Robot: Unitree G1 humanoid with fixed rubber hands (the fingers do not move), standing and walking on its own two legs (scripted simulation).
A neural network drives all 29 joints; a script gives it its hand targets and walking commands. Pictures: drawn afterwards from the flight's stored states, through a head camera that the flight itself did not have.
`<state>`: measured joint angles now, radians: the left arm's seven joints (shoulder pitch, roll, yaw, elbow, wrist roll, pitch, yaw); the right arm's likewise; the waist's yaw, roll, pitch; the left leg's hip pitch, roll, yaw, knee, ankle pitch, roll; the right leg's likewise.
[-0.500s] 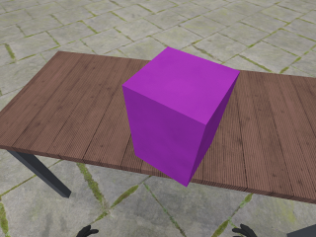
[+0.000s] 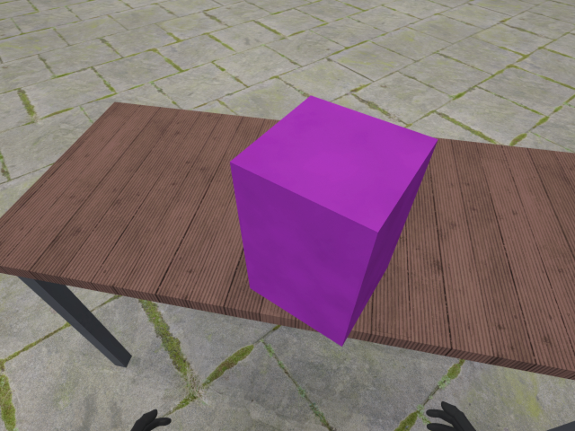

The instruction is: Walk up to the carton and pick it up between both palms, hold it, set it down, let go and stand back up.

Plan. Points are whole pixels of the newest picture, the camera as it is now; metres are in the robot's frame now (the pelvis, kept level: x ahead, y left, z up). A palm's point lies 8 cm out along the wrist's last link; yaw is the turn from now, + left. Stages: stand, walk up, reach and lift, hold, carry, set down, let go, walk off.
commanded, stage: stand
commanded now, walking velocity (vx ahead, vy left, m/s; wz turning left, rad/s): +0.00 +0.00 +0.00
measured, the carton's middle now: (327, 227) +0.40 -0.04 +0.07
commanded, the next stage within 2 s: walk up in 0.32 s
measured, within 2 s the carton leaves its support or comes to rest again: neither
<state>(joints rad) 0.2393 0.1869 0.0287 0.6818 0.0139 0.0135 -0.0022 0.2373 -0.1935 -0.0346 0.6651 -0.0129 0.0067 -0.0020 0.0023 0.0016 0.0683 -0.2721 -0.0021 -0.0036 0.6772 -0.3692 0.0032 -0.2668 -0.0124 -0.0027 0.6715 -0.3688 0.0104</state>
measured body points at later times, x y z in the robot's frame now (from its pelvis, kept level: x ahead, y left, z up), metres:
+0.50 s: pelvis -0.01 +0.00 +0.00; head +0.00 +0.00 +0.45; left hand +0.09 +0.24 -0.12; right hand +0.10 -0.24 -0.11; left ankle +0.00 +0.12 -0.72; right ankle +0.00 -0.13 -0.72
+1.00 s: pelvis +0.02 +0.02 -0.01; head +0.05 +0.00 +0.43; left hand +0.16 +0.25 -0.12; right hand +0.02 -0.24 -0.16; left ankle +0.00 +0.13 -0.70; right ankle +0.07 -0.08 -0.72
